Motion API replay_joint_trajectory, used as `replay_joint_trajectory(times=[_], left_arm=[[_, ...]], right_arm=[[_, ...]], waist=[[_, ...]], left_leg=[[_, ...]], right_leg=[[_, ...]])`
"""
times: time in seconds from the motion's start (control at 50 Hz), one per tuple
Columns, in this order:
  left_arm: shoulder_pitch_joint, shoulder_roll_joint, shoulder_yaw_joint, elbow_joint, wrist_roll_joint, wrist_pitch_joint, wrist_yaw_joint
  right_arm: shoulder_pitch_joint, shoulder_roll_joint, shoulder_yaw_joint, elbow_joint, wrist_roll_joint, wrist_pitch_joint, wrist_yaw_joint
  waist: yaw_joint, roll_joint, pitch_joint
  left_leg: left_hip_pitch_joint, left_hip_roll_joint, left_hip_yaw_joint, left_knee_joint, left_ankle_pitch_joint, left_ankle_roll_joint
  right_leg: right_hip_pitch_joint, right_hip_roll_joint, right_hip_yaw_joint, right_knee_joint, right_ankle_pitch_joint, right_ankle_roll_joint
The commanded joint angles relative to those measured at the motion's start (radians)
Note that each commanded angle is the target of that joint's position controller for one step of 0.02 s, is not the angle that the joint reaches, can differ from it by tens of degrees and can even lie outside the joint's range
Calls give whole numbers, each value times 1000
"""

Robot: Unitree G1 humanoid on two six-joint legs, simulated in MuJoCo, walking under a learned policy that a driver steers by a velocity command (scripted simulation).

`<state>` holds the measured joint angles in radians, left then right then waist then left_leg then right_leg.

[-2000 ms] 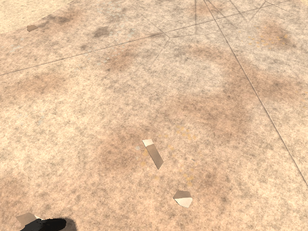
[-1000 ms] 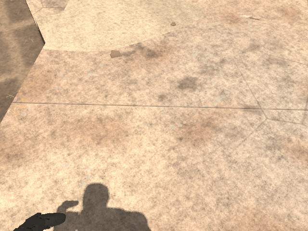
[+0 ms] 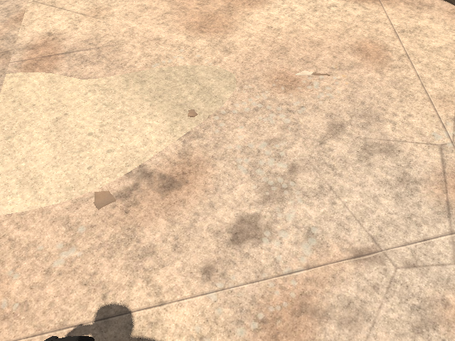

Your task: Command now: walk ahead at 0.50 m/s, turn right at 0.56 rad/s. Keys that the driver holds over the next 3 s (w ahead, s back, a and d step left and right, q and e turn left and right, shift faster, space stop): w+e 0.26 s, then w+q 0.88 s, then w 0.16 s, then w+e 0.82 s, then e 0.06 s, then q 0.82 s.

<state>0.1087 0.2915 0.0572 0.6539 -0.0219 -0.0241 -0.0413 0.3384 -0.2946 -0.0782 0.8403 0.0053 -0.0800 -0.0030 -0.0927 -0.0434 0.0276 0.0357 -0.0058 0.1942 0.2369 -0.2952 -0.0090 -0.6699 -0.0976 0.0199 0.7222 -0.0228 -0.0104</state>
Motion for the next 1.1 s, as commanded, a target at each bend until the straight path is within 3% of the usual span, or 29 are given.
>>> replay_joint_trajectory(times=[0.02,0.06,0.1,0.12,0.14,0.16,0.18,0.2,0.22,0.24,0.28,0.34,0.4,0.5,0.58,0.62,0.64,0.66,0.68,0.7,0.72,0.74,0.76,0.78,0.84,0.94,1.02,1.06,1.1], left_arm=[[-95,48,7,-109,0,-10,-17],[-58,80,24,-116,5,-4,-20],[203,166,76,-51,2,4,-6],[345,258,106,-22,-5,16,18],[286,338,103,-50,-7,1,14],[310,242,80,-64,-3,-13,7],[275,200,66,-52,4,-27,6],[216,177,57,-57,3,-32,8],[154,152,50,-68,9,-32,11],[119,131,41,-85,21,-33,15],[103,120,37,-78,23,-40,23],[142,126,34,-37,22,-50,37],[175,132,30,-4,22,-54,41],[236,154,35,64,22,-56,37],[239,167,44,95,17,-36,47],[209,187,49,87,20,-25,57],[190,183,45,79,20,-15,64],[201,160,31,58,34,-17,75],[319,49,-5,25,50,-43,58],[265,101,-2,37,31,-75,42],[169,146,8,0,-5,-98,28],[107,139,2,-16,-3,-111,28],[75,136,6,-24,21,-115,33],[84,138,13,-27,34,-108,36],[126,107,8,-23,42,-81,42],[-43,55,-13,-58,38,-78,44],[-134,78,-4,-80,19,-93,30],[-127,103,9,-79,15,-101,25],[-38,126,26,-56,14,-109,27]], right_arm=[[-44,-185,-44,-53,17,-1,-4],[-45,-217,-53,-51,24,12,-9],[-50,-209,-46,-56,26,25,-17],[-16,-143,-20,-77,-12,19,-17],[52,-34,19,-137,-32,-11,-3],[-78,-139,-1,-143,10,-40,10],[-145,-159,-6,-170,36,-55,14],[-147,-144,-1,-161,19,-61,6],[-140,-146,-6,-151,-5,-59,-1],[-120,-149,-10,-146,-11,-48,0],[-90,-123,-6,-133,-16,-25,3],[-145,-80,11,-135,-16,-9,5],[-235,-60,23,-148,-3,-13,16],[-345,-66,29,-185,18,-19,43],[-350,-71,27,-214,15,-20,69],[-243,-108,8,-197,8,-14,67],[-112,-146,-16,-165,5,-11,61],[40,-211,-39,-144,5,-6,50],[93,-296,-57,-142,10,-7,48],[117,-200,-34,-138,24,-5,46],[67,-168,-24,-150,17,-1,38],[13,-157,-22,-166,11,3,33],[-37,-140,-15,-177,7,6,31],[-64,-125,-8,-191,-3,6,27],[-87,-133,-11,-201,3,8,16],[-36,-169,-24,-174,16,22,-10],[29,-165,-25,-149,25,39,-16],[30,-159,-26,-147,23,45,-19],[3,-147,-24,-156,19,51,-18]], waist=[[27,94,52],[66,125,4],[212,104,-142],[246,-57,-236],[127,-244,-353],[217,-98,-373],[208,-71,-226],[161,14,-153],[120,23,-108],[87,3,-97],[64,-5,-94],[87,-10,-55],[133,-19,-24],[184,-6,44],[167,-9,39],[106,-39,-53],[32,-21,-132],[-28,51,-240],[41,302,-351],[-11,248,-407],[-22,192,-262],[-3,86,-179],[31,30,-103],[65,48,-85],[106,92,-62],[48,111,-31],[16,128,-35],[32,146,-38],[88,168,-58]], left_leg=[[1,294,-70,-38,449,141],[37,292,-30,95,768,119],[-74,238,25,461,907,70],[-351,183,31,796,462,21],[-735,-24,-136,1090,-319,-26],[-836,11,-292,1157,-280,-7],[-893,49,-277,1119,-178,14],[-842,91,-277,1037,-95,18],[-770,117,-278,954,-46,10],[-704,133,-286,921,-12,4],[-660,134,-263,861,22,-25],[-678,139,-237,705,188,-54],[-650,123,-220,506,396,-39],[-704,95,-221,352,442,12],[-730,55,-209,310,266,69],[-553,-15,-142,316,185,105],[-366,-58,-116,283,217,134],[-71,58,-298,298,283,194],[294,300,-833,224,124,396],[378,324,-1008,99,-19,403],[279,299,-870,76,-28,352],[142,261,-767,68,38,322],[7,227,-690,49,150,307],[-78,199,-641,27,239,303],[-210,163,-562,-9,370,315],[-329,74,-455,0,325,243],[-261,97,-541,64,230,215],[-193,122,-607,121,212,200],[-186,113,-631,203,249,174]], right_leg=[[13,13,-39,-69,-42,-39],[124,76,-98,-84,-148,-80],[507,165,-128,-159,-117,-146],[816,0,135,-168,-81,-214],[1056,-219,732,-327,-323,-402],[1053,-231,776,-425,-402,-376],[942,-201,633,-434,-328,-334],[795,-156,519,-431,-222,-302],[668,-119,434,-439,-109,-281],[589,-92,390,-462,-39,-276],[514,-81,326,-490,78,-288],[477,-56,200,-523,176,-265],[482,-27,114,-540,108,-214],[629,-103,91,-557,34,-199],[783,-150,48,-463,266,-166],[794,-128,4,-309,634,-134],[750,-85,-44,-124,743,-104],[542,-51,-72,151,527,-64],[100,165,-54,542,-255,21],[-47,172,99,649,-520,16],[-125,113,116,648,-451,0],[-110,70,99,580,-381,-8],[-76,43,85,484,-340,-2],[-12,23,86,430,-312,7],[48,16,57,305,-293,53],[147,72,30,-51,34,94],[203,111,57,-197,87,81],[223,111,78,-239,21,57],[345,108,60,-289,-24,14]])
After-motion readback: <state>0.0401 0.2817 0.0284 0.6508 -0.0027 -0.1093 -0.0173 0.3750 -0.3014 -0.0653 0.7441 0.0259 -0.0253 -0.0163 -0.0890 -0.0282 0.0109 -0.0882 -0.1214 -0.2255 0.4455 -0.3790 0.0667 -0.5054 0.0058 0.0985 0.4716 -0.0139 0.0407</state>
